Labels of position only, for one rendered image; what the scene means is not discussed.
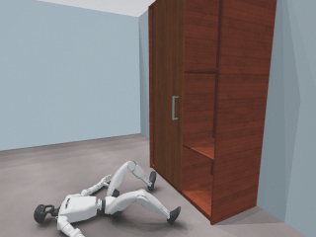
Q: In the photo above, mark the robot left shin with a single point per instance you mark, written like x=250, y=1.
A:
x=139, y=174

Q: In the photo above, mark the robot left thigh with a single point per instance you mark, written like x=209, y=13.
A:
x=118, y=177

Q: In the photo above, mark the robot left hand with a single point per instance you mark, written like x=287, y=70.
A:
x=105, y=182

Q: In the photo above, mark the robot right upper arm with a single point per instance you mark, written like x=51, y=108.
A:
x=64, y=226

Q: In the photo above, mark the robot left upper arm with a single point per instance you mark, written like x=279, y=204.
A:
x=84, y=193

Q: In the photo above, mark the left robot forearm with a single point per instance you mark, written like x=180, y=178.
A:
x=95, y=188

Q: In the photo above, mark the handle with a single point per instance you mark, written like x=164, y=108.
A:
x=173, y=107

